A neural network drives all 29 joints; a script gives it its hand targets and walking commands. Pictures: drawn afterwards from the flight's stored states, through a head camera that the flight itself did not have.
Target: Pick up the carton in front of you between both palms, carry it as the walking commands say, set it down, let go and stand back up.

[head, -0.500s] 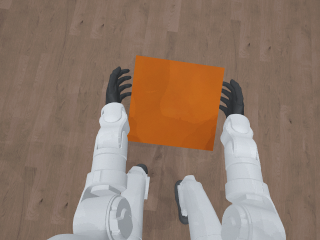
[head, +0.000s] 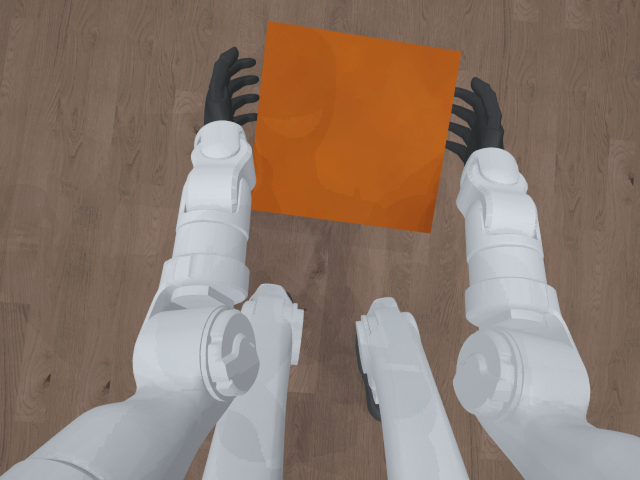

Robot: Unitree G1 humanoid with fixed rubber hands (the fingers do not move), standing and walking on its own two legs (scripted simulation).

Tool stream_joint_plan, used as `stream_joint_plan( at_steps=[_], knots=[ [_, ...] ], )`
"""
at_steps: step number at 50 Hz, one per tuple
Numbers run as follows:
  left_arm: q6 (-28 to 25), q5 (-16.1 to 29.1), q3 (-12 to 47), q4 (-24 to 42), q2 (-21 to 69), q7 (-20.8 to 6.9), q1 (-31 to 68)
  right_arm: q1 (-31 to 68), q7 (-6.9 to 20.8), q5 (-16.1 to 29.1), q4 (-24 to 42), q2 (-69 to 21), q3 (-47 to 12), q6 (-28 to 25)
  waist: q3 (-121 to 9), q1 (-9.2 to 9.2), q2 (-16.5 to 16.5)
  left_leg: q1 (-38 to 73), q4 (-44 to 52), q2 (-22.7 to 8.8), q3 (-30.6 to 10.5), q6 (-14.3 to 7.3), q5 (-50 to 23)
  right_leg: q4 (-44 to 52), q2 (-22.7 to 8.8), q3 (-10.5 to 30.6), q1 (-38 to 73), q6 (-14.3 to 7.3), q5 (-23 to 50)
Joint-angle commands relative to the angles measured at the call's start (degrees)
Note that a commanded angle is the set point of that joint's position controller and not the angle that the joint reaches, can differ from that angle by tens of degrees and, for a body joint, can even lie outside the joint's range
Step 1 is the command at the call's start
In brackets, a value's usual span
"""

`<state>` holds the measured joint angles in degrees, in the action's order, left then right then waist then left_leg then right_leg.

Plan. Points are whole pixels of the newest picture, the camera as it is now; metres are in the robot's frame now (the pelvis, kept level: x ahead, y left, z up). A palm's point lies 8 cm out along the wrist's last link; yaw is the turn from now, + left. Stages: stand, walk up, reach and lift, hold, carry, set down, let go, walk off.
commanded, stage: set down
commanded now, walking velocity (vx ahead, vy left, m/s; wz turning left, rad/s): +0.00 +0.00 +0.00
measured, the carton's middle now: (342, 143) +0.50 +0.01 -0.21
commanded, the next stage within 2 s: none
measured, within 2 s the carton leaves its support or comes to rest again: rests again in 0.72 s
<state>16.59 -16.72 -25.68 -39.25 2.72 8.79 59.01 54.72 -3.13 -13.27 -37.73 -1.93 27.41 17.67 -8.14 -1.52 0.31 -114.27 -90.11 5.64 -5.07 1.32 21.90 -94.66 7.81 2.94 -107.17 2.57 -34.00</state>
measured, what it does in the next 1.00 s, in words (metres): lowers itself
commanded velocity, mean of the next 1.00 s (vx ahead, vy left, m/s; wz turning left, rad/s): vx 0.00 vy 0.00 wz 0.00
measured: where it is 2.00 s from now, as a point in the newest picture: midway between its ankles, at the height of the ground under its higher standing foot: (321, 371)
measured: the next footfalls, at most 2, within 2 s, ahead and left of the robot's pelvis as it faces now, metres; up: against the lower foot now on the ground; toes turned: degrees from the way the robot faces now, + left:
none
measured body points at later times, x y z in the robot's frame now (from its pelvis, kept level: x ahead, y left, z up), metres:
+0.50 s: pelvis -0.01 -0.01 -0.11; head +0.35 +0.01 +0.17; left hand +0.53 +0.15 -0.27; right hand +0.52 -0.15 -0.26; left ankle +0.12 +0.11 -0.50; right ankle +0.06 -0.13 -0.50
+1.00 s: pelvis -0.01 -0.01 -0.15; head +0.35 -0.02 +0.12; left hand +0.55 +0.15 -0.30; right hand +0.55 -0.16 -0.31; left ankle +0.12 +0.11 -0.50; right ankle +0.06 -0.12 -0.50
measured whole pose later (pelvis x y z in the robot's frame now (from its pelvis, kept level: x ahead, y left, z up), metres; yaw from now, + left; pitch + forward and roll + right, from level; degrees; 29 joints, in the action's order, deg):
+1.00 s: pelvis -0.01 -0.01 -0.15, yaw -3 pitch +41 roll +0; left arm 11.7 -7.3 -26.7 -51.4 -10.8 3.4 78.6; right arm 80.1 -5.5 -6.8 -52.3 8.1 19.8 11.8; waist 13.6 1.1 -0.3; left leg -132.3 -120.3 3.3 -2.9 3.1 29.1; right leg -125.8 10.6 0.9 -126.6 2.1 -40.5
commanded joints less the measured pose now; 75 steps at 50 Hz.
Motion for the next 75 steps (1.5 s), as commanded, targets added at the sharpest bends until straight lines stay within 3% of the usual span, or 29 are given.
stream_joint_plan(
  at_steps=[1,2,4,12,13,16,26,31,32,33,34,36,41,42,47,49,51,53,56,57,59,60,62,63,65,66,67,68,75],
  knots=[
    [-0.21,8.01,28.66,-7.61,55.92,-14.71,27.63,44.79,14.77,11.35,5.66,-45.18,-33.02,-4.03,-63.29,1.61,-5.4,54.36,-0.56,2.78,5.46,-0.08,-16.99,6.57,2.09,-5.84,10.64,0.17,15.81],
    [-0.78,10.83,30.56,-4.07,54.57,-14.83,36.82,44.92,14.9,11.08,2.99,-47.41,-31.15,-3.47,-63.03,-2.9,-4.47,53.99,-1.62,2.98,5.25,0.25,-16.23,7.19,2.69,-5.55,9.87,-0.74,14.73],
    [-0.74,11.74,32.66,-2.05,51.2,-14.52,37.5,45.1,14.3,12.17,4.3,-48.83,-34.15,-3.69,-66.88,0.43,-2.71,50.04,-3.72,3.39,6.16,0.49,-17.41,4.05,2.45,-5.78,12.99,-0.52,18.22],
    [-1.24,14.02,30.08,-7.2,52.71,-13.72,39.03,49.71,13.81,11.66,2.18,-42.33,-29.6,-5.25,-61.79,-4.35,-5.51,45.27,-9.89,2.24,5.44,1.02,-19.1,-1.77,2.09,-7.05,5.96,-0.42,19.59],
    [-0.48,12.27,30.33,-8.8,49.87,-13.62,37.76,51.27,13.92,12.66,0.97,-42.72,-29.9,-4.75,-61.35,0.36,-8.32,48.81,-10.06,2.54,6.03,0.84,-18.32,-2.83,1.76,-6.4,2.84,-0.35,15.52],
    [-2.79,12.06,27.12,-5.38,46.53,-14.47,40.6,49.66,13.02,12.35,-2.85,-44.03,-30.41,-4.59,-53.92,1.77,-2.84,33.34,-13.57,2.75,8.41,0.4,-15.39,-3.08,1.67,-5.81,6.31,0.08,17.47],
    [-2.86,17.19,28.51,-6.6,42.6,-14.74,48.22,59.59,11.51,16.06,-0.83,-35.65,-33.76,-6.33,-58.29,-1.16,-3.87,38.52,-20.85,0.95,7.26,0.7,-18.41,-10.8,1.19,-7.84,2.16,-0.4,16.11],
    [-4.74,16.25,26.48,-5.58,37.44,-15.94,53.18,61.82,10.8,18.11,-0.12,-38.59,-36.46,-7.15,-54.54,3.6,2.1,34.03,-25.27,1.15,7.85,-1.05,-20.85,-14.81,1.16,-6.33,3.89,0.84,19.96],
    [-4.1,18.38,28.03,-9.56,37.78,-16.32,50.8,59.8,10.23,15.66,-3.35,-37.2,-35.17,-6.92,-51.52,-1.32,4.48,30.43,-25.06,1.23,6.92,-0.7,-17.05,-14.62,0.82,-8.44,6.19,0.81,18.47],
    [-4.45,15.77,22.99,-10.37,36.52,-16.84,47.73,59.79,10.12,17.22,-3.95,-38.8,-35.77,-6.81,-46.88,6.08,3.36,28.51,-24.82,1.05,8.94,-0.94,-17.93,-13.91,0.76,-5.68,4.24,0.2,18.36],
    [-3.53,14.23,23.52,-12.04,35.43,-17.22,42.86,57.46,10.37,13.93,-5.79,-37.45,-31.88,-6.7,-44.94,2.63,5.35,24.52,-24.76,0.94,7.69,-1.33,-16.62,-15.98,1.18,-8.1,2.84,1.38,18.5],
    [-4.11,14.63,22.0,-11.71,33.01,-17.65,46.66,57.49,10.07,14.92,-7.02,-38.72,-34.27,-6.28,-44.02,6.04,7.56,21.06,-25.49,0.92,9.35,-0.93,-12.61,-15.55,0.9,-5.39,6.07,0.69,17.17],
    [-3.94,15.17,22.7,-13.87,37.1,-18.64,47.47,52.68,10.55,13.3,-12.56,-37.83,-29.7,-6.37,-37.04,4.18,-1.47,23.29,-27.09,0.57,8.83,-0.73,-13.65,-15.63,1.02,-4.34,-3.15,-1.17,13.88],
    [-4.31,14.92,21.2,-12.44,36.91,-18.51,45.93,52.6,10.68,12.6,-9.9,-37.91,-30.97,-6.36,-41.02,1.1,5.04,23.58,-27.63,0.59,7.9,-1.44,-15.63,-15.63,1.3,-5.47,1.51,0.16,19.92],
    [-3.85,12.2,20.12,-16.02,34.94,-19.42,41.45,52.52,11.17,12.19,-12.0,-37.35,-28.46,-6.24,-33.8,5.65,2.69,19.62,-26.07,0.61,7.85,-1.05,-13.29,-17.26,1.32,-4.86,-1.85,-0.05,17.02],
    [-3.4,14.14,19.71,-16.37,32.33,-19.71,43.19,47.44,10.75,8.6,-17.66,-33.61,-25.28,-5.22,-32.55,0.02,4.94,15.64,-26.01,0.49,7.13,0.35,-7.46,-16.59,0.36,-6.01,3.32,-0.84,14.79],
    [-2.97,8.63,14.72,-20.7,30.85,-20.11,38.92,49.14,11.64,9.13,-14.52,-33.31,-23.83,-6.02,-27.42,6.74,1.4,15.94,-26.5,0.87,8.69,-1.49,-9.67,-16.11,1.38,-4.47,-6.13,-0.8,12.63],
    [-3.17,11.11,16.39,-18.69,33.06,-20.87,42.19,51.39,11.45,8.8,-14.9,-30.12,-25.91,-5.72,-28.79,1.94,2.47,15.42,-27.58,0.66,8.66,-0.69,-7.79,-15.78,1.14,-5.52,-4.01,-1.42,10.84],
    [-3.68,8.43,13.05,-18.48,28.61,-20.35,42.61,45.88,12.1,7.56,-20.64,-35.88,-22.81,-4.59,-24.93,5.34,3.32,13.77,-27.28,0.49,8.22,-1.53,-7.43,-15.97,0.9,-3.33,-4.37,-1.2,12.11],
    [-3.37,8.58,11.2,-17.69,26.58,-20.7,41.76,42.8,11.79,5.33,-19.19,-32.2,-21.48,-4.4,-22.06,0.9,5.49,11.08,-27.38,-0.2,7.63,-1.03,-5.16,-15.38,1.15,-3.29,-3.32,-1.55,12.11],
    [-3.05,6.57,11.6,-20.43,27.66,-20.87,38.98,46.96,12.36,6.62,-18.7,-31.24,-21.24,-4.6,-21.28,6.99,1.41,11.23,-26.74,0.26,8.39,-1.13,-8.01,-16.69,0.81,-2.11,-6.3,-1.76,13.82],
    [-3.11,11.41,13.78,-19.94,29.57,-20.72,40.37,45.43,11.99,5.11,-20.19,-29.08,-20.82,-4.93,-24.03,-1.11,4.88,13.39,-26.45,0.2,6.28,-0.72,-5.68,-17.52,0.85,-6.52,-3.18,-0.99,11.94],
    [-2.63,6.2,11.9,-22.99,26.76,-20.83,38.22,44.21,12.56,6.46,-23.08,-30.75,-19.82,-4.24,-20.05,5.5,-0.35,13.94,-27.44,-0.23,8.42,-1.04,-5.2,-17.16,0.85,-3.29,-8.51,-1.69,8.4],
    [-2.79,8.95,11.68,-21.99,29.3,-20.95,36.78,45.71,12.18,4.62,-18.19,-26.52,-21.1,-5.34,-20.16,-0.09,4.19,12.38,-28.13,0.14,5.55,-1.09,-7.47,-18.26,0.04,-4.32,-7.57,-0.89,11.43],
    [-3.41,6.04,10.03,-22.4,27.0,-20.31,36.35,44.75,12.08,6.73,-19.83,-31.64,-21.7,-5.37,-21.92,5.78,4.46,15.07,-26.7,-0.06,7.13,-1.37,-7.83,-17.52,0.82,-4.18,-6.05,-0.35,12.09],
    [-3.26,6.89,9.54,-22.08,28.5,-20.48,32.44,40.29,12.27,3.54,-23.16,-27.7,-19.25,-4.88,-19.32,1.37,3.79,12.47,-25.77,-0.01,6.94,-0.57,-7.57,-17.48,0.6,-5.41,-5.72,-1.18,13.65],
    [-3.67,4.25,8.87,-25.67,25.98,-20.09,33.14,42.98,12.42,4.4,-22.11,-27.6,-19.57,-5.26,-18.08,6.13,4.4,15.36,-27.48,0.69,6.94,-1.75,-10.77,-16.98,0.41,-3.29,-10.97,-0.54,13.26],
    [-3.43,5.68,8.25,-23.94,26.16,-20.25,32.08,41.67,12.71,2.63,-21.94,-24.2,-17.71,-5.01,-15.93,1.02,3.6,13.83,-26.69,0.87,5.59,-1.22,-7.5,-18.16,0.33,-5.46,-9.2,-0.78,11.22],
    [-2.42,4.81,7.31,-24.89,21.77,-20.53,34.33,39.31,12.97,1.82,-23.31,-23.86,-15.74,-4.39,-15.27,2.02,2.14,14.48,-25.6,0.91,7.2,-0.96,-4.63,-17.02,1.1,-4.71,-8.74,-1.39,8.1]
  ],
)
